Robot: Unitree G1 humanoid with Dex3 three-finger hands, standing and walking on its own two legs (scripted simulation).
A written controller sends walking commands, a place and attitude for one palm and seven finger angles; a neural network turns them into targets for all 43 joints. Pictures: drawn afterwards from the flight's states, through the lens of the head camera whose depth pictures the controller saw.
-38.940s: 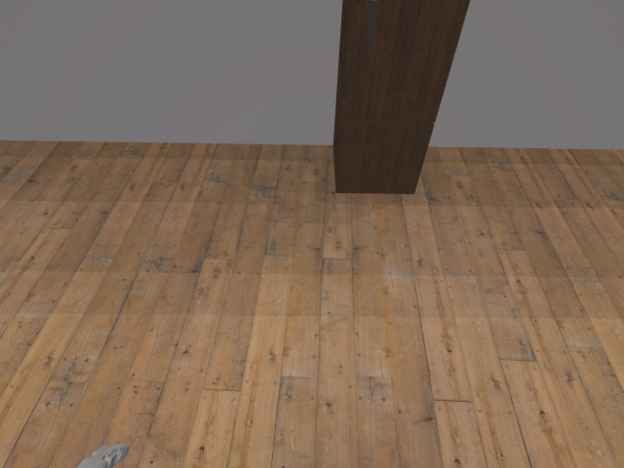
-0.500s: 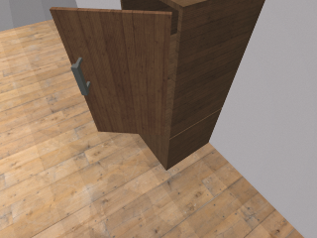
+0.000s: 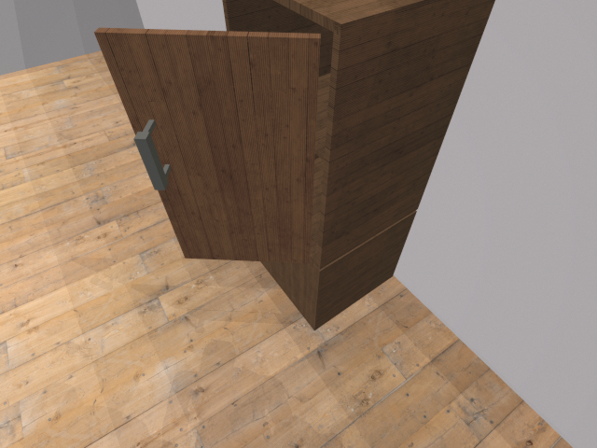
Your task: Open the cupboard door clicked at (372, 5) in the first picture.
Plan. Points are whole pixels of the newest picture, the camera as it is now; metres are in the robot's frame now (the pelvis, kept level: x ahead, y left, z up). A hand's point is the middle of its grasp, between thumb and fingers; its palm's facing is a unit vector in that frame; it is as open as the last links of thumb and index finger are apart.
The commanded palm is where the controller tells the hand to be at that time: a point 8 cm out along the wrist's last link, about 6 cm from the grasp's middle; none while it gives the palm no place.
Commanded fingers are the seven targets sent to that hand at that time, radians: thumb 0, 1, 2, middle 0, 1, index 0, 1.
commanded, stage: shuffle to correct the standing spot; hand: left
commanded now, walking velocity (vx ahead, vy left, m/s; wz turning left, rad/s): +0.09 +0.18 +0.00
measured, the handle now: (155, 155) +0.59 +0.31 +0.04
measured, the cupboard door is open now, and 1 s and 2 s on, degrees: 52 52 52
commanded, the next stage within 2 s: come to a stop and stand still in 0.88 s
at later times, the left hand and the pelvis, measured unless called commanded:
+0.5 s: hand out of the picture +0.03 +0.23 -0.17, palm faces +0.04 -0.97 -0.23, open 7.4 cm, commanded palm none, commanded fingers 0.00 0.90 0.90 -0.20 -0.30 -0.20 -0.30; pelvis +0.02 +0.04 +0.00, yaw +0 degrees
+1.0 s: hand out of the picture +0.05 +0.27 -0.16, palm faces +0.10 -0.96 -0.26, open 7.3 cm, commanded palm none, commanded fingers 0.00 0.90 0.90 -0.20 -0.30 -0.20 -0.30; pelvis +0.05 +0.08 +0.01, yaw +1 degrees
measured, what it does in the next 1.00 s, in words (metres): steps on the spot: right foot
